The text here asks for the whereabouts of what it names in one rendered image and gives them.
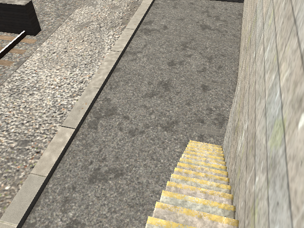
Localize stairs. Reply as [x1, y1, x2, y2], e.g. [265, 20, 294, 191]
[145, 140, 239, 228]

